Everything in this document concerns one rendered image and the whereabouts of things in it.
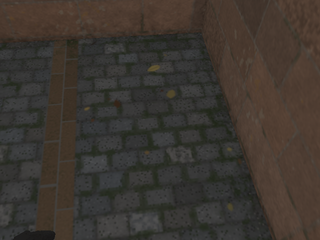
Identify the robot left hand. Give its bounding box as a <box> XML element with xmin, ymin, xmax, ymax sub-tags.
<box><xmin>13</xmin><ymin>230</ymin><xmax>56</xmax><ymax>240</ymax></box>

